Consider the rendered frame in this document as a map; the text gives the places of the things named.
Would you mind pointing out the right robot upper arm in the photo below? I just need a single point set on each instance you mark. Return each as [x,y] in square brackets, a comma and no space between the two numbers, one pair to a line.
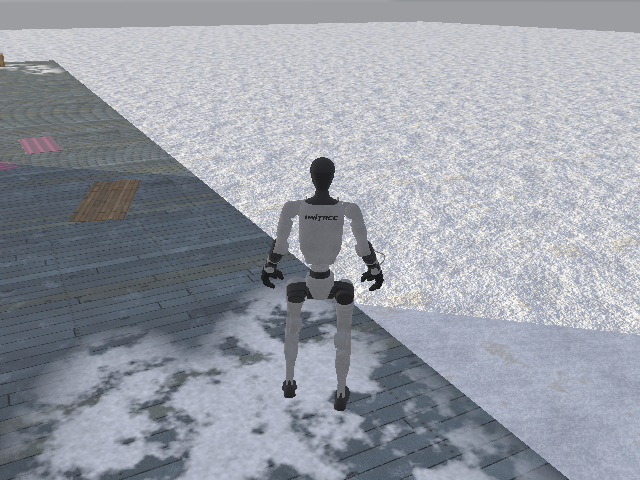
[352,211]

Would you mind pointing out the robot left hand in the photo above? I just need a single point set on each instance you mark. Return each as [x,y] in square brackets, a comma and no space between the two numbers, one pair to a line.
[265,277]

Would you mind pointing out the left robot upper arm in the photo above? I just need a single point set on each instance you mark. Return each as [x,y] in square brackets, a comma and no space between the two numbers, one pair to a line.
[289,210]

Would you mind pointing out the robot torso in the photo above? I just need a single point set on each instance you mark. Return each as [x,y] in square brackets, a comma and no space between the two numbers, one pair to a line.
[320,238]

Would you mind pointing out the robot left forearm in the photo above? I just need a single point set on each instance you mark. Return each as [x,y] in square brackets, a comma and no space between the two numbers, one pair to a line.
[272,260]

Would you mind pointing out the robot right hand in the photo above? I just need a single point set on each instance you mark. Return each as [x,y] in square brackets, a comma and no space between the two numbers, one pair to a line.
[378,278]

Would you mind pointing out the left robot thigh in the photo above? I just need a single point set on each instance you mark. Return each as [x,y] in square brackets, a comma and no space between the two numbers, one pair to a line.
[296,291]

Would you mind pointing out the robot right forearm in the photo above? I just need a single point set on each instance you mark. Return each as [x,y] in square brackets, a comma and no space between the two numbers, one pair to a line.
[372,262]

